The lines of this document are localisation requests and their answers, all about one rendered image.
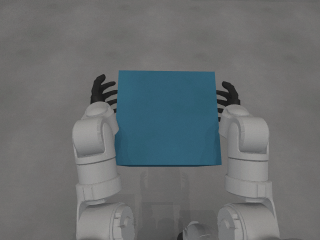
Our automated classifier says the robot left forearm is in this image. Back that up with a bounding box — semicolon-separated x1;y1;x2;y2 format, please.
72;101;123;240

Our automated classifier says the right robot thigh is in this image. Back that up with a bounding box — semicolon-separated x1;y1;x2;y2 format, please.
182;223;219;240

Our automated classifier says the robot left upper arm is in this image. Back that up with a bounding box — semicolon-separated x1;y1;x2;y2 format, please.
77;202;135;240

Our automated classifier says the robot right upper arm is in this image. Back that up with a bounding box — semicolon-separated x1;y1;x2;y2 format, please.
217;202;303;240

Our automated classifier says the right robot shin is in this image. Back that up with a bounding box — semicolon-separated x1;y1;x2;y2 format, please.
187;221;199;227

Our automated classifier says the robot right hand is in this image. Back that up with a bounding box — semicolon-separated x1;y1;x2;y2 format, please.
216;81;241;122

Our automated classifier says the robot right forearm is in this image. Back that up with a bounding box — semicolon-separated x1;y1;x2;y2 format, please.
218;104;280;235

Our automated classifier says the carton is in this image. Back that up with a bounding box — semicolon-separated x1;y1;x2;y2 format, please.
114;70;222;167

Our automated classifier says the robot left hand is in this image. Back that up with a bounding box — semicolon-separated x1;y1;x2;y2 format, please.
90;74;118;113

